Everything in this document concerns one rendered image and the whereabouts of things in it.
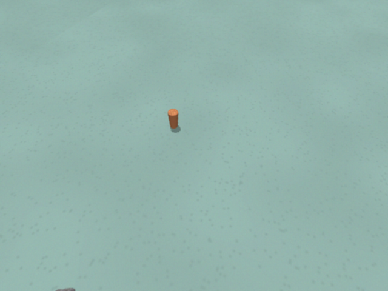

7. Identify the cup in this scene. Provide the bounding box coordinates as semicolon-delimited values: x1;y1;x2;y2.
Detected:
168;109;178;129

